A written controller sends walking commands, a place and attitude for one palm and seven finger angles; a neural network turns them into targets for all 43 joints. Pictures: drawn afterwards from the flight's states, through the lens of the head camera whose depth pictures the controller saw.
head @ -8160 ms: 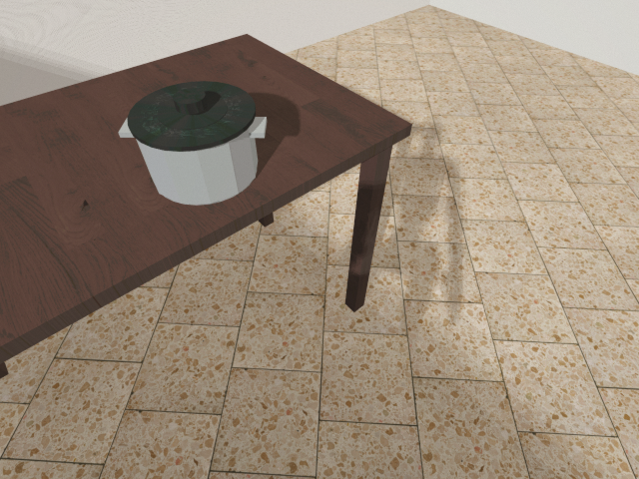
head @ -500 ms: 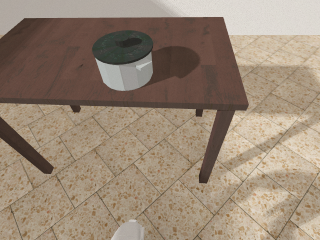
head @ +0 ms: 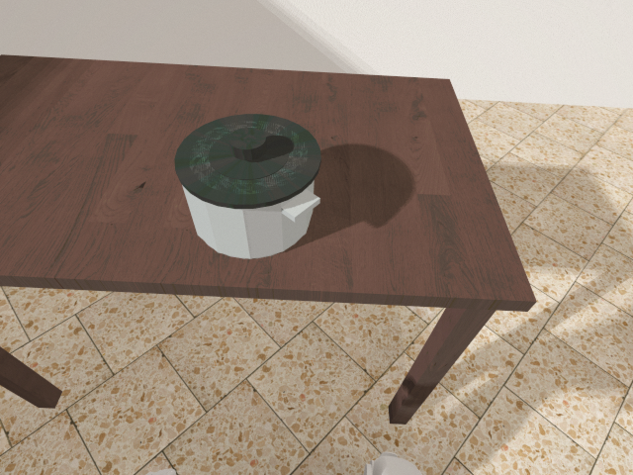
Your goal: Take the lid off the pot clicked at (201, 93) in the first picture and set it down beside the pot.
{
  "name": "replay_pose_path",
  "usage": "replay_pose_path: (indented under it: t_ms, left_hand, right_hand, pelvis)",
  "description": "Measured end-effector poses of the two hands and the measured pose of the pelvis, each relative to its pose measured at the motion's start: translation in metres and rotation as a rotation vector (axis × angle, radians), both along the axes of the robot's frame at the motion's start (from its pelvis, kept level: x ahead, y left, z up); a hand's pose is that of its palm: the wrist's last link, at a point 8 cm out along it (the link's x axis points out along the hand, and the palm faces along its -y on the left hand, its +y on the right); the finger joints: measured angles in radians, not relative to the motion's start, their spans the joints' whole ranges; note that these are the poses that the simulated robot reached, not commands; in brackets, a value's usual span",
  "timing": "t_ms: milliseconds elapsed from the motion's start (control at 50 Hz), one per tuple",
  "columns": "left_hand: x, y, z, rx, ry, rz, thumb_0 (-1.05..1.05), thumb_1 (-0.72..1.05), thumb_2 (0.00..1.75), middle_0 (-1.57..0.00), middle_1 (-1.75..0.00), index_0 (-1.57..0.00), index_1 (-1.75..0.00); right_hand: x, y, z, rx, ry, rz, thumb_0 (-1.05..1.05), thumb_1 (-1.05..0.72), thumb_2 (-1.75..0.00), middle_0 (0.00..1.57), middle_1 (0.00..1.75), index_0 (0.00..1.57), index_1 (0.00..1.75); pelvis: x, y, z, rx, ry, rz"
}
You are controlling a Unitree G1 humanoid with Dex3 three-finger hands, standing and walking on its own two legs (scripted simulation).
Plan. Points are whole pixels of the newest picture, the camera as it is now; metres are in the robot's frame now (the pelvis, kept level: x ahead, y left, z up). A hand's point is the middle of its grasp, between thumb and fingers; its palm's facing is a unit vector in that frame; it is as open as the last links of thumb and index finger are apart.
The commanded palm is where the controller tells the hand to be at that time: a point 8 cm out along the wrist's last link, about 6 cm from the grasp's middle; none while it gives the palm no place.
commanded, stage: come to a stop and stand still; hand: left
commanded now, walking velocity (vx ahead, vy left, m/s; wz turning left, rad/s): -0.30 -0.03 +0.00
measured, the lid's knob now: (248, 143) +0.52 +0.14 +0.14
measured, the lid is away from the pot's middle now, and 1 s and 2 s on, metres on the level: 0.00 0.00 0.00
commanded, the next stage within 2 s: look again from close up in 1.16 s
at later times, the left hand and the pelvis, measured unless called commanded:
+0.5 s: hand out of the picture +0.07 +0.23 -0.19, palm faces +0.05 -0.96 -0.26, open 7.4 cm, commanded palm none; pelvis -0.01 +0.03 -0.03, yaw +0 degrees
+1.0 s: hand out of the picture -0.04 +0.26 -0.18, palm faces +0.03 -0.98 -0.20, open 7.4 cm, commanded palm none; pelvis -0.05 +0.08 -0.01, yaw -1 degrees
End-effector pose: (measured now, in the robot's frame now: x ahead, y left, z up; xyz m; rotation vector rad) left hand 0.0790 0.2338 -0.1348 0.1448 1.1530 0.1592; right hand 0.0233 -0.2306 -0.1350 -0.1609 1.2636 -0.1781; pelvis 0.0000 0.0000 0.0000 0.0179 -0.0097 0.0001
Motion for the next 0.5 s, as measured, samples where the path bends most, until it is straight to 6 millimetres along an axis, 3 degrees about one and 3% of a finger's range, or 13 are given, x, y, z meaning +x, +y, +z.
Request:
replay_pose_path:
  t_ms: [80, 160, 300, 400, 500]
  left_hand:
    - [0.040, -0.012, 0.000, 0.018, -0.024, -0.045, 0.00, 0.91, 0.90, -0.19, -0.30, -0.19, -0.30]
    - [0.057, -0.025, -0.009, 0.035, -0.011, -0.072, 0.00, 0.91, 0.90, -0.20, -0.30, -0.19, -0.30]
    - [0.026, -0.022, -0.012, 0.044, 0.072, -0.034, 0.00, 0.91, 0.90, -0.20, -0.30, -0.20, -0.30]
    - [-0.002, 0.003, -0.016, 0.050, 0.097, -0.017, 0.00, 0.91, 0.90, -0.20, -0.30, -0.20, -0.30]
    - [-0.022, 0.042, -0.023, 0.067, 0.053, 0.010, 0.01, 0.91, 0.90, -0.20, -0.30, -0.20, -0.30]
  right_hand:
    - [-0.012, 0.001, -0.012, 0.031, 0.100, -0.038, -0.01, -0.92, -0.90, 0.20, 0.30, 0.20, 0.30]
    - [-0.016, -0.002, -0.030, 0.063, 0.172, -0.094, 0.00, -0.92, -0.90, 0.20, 0.30, 0.20, 0.30]
    - [0.002, -0.009, -0.033, 0.048, 0.171, -0.078, 0.00, -0.91, -0.90, 0.20, 0.30, 0.20, 0.30]
    - [0.014, -0.005, -0.023, 0.015, 0.088, -0.046, 0.00, -0.91, -0.90, 0.20, 0.30, 0.20, 0.30]
    - [0.017, 0.009, -0.018, -0.035, -0.072, -0.030, 0.00, -0.91, -0.90, 0.20, 0.30, 0.20, 0.30]
  pelvis:
    - [0.023, -0.009, -0.005, 0.000, -0.011, 0.007]
    - [0.038, -0.019, -0.017, 0.002, -0.008, -0.003]
    - [0.020, -0.013, -0.015, -0.001, -0.007, 0.003]
    - [0.004, 0.002, -0.016, 0.004, -0.002, -0.007]
    - [-0.007, 0.030, -0.026, 0.001, -0.039, 0.005]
